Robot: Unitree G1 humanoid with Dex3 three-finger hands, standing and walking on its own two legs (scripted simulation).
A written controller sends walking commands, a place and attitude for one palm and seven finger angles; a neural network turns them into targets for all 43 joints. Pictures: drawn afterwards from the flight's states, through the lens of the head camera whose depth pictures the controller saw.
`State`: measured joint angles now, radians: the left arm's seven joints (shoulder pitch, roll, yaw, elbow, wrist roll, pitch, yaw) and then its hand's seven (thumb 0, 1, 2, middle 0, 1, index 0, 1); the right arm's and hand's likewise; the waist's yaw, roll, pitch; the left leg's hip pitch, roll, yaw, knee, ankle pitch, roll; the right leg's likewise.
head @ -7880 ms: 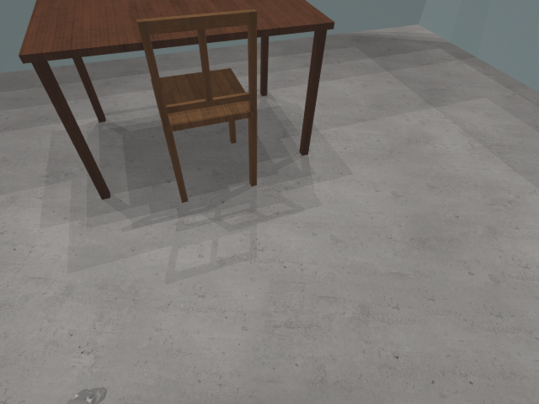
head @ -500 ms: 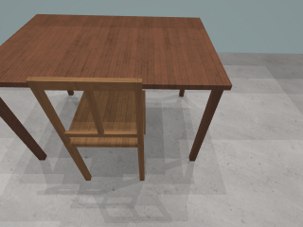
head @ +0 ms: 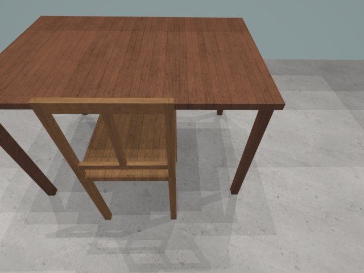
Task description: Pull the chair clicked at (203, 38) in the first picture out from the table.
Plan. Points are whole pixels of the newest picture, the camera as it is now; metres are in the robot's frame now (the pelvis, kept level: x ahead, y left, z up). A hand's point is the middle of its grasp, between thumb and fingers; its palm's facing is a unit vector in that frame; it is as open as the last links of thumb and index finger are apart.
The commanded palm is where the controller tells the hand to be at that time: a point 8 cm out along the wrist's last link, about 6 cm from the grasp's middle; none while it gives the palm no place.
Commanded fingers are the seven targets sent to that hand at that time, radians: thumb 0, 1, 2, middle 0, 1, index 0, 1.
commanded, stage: come to a stop and stand still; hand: left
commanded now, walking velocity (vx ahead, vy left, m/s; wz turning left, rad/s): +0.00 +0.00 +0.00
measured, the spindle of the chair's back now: (115, 140) +0.53 +0.26 -0.10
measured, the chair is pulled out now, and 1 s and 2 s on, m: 0.00 0.00 0.00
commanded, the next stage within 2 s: look again from close up in 0.46 s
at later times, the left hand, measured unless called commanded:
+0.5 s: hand out of the picture +0.01 +0.17 -0.18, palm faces +0.06 -0.98 -0.19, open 7.3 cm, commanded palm none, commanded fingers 0.00 0.90 0.90 -0.20 -0.30 -0.20 -0.30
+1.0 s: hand out of the picture +0.00 +0.19 -0.18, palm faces +0.02 -0.98 -0.21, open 7.3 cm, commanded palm none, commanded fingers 0.00 0.90 0.90 -0.20 -0.30 -0.20 -0.30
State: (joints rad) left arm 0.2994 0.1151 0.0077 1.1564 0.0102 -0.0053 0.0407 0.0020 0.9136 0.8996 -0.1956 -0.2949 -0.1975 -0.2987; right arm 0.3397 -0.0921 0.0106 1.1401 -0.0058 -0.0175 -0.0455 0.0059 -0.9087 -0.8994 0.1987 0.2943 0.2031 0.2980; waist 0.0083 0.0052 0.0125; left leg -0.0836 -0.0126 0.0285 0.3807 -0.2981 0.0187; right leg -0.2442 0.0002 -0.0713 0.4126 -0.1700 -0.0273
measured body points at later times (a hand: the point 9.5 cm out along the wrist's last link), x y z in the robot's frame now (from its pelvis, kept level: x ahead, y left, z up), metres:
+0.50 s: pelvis +0.02 +0.00 +0.00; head +0.03 +0.00 +0.45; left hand +0.01 +0.22 -0.16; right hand +0.00 -0.21 -0.16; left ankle -0.06 +0.10 -0.74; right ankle +0.03 -0.10 -0.74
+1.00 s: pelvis +0.00 +0.02 -0.01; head -0.01 +0.00 +0.44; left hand +0.00 +0.24 -0.16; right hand -0.02 -0.19 -0.17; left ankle -0.06 +0.10 -0.74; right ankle +0.03 -0.10 -0.74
